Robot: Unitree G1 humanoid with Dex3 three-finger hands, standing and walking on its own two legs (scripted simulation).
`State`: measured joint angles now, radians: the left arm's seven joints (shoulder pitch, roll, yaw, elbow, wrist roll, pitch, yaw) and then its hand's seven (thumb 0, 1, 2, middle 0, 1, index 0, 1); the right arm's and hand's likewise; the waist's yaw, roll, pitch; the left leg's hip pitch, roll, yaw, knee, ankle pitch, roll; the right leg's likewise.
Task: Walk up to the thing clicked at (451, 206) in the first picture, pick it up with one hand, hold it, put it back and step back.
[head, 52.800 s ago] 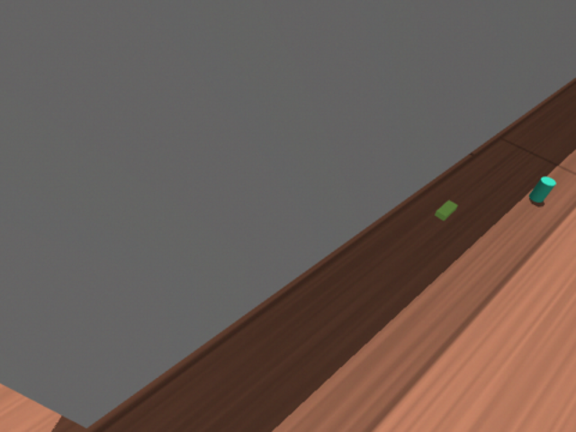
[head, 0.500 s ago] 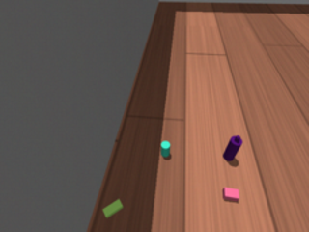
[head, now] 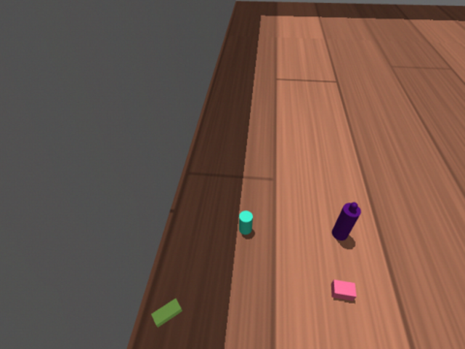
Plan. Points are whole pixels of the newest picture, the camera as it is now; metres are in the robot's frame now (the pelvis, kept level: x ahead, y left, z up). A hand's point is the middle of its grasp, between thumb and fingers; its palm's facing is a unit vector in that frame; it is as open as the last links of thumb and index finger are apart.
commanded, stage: stand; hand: left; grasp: from above
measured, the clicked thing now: (167, 312) +0.43 +0.29 -0.77
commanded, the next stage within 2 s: step back in 0.08 s
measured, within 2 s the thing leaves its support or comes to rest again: neither
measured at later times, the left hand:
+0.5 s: hand out of the picture +0.08 +0.31 -0.18, palm faces -0.02 -0.93 -0.36, open 7.4 cm
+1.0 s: hand out of the picture -0.06 +0.29 -0.15, palm faces -0.03 -0.91 -0.41, open 7.4 cm
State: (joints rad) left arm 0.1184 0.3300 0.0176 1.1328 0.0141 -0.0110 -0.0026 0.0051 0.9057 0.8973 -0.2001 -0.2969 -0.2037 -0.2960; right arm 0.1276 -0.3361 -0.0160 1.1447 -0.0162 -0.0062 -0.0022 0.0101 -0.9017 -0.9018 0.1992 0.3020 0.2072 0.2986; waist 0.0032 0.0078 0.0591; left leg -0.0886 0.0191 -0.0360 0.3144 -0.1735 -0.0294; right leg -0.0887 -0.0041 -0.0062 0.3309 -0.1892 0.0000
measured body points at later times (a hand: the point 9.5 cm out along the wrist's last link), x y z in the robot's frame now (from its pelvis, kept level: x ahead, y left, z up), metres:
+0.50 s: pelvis -0.07 +0.05 -0.02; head +0.01 +0.08 +0.42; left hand +0.08 +0.36 -0.15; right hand +0.00 -0.27 -0.13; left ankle -0.05 +0.14 -0.75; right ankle -0.07 -0.11 -0.69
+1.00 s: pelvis -0.18 +0.04 -0.02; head -0.12 +0.02 +0.43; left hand -0.06 +0.34 -0.12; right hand -0.10 -0.29 -0.15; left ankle -0.19 +0.17 -0.67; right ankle -0.15 -0.07 -0.75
